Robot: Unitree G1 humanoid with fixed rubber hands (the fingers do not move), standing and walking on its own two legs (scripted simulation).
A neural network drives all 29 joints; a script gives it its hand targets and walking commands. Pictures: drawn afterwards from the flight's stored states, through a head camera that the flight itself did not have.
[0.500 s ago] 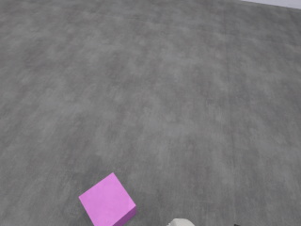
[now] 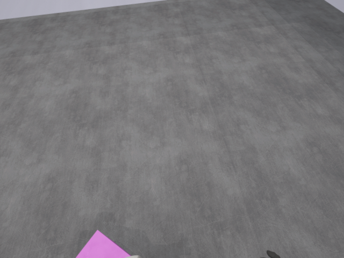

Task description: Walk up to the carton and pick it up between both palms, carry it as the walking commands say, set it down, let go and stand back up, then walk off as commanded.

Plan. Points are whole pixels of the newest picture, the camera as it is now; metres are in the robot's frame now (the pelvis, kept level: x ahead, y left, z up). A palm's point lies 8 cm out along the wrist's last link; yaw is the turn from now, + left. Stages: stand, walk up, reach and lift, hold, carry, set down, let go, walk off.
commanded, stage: walk off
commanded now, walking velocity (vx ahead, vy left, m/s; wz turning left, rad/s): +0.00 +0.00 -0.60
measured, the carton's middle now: out of the picture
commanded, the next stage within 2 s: stand in 0.50 s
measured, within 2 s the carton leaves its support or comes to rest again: neither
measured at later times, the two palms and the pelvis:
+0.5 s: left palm out of the picture +0.15 +0.33 -0.13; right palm out of the picture +0.05 -0.19 -0.11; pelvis +0.02 +0.09 +0.00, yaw -16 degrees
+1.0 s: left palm (71, 252) +0.17 +0.27 -0.12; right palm out of the picture +0.00 -0.21 -0.14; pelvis +0.02 +0.05 +0.00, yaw -24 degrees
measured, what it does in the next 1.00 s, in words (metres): steps on the spot, turning right: left foot, then right foot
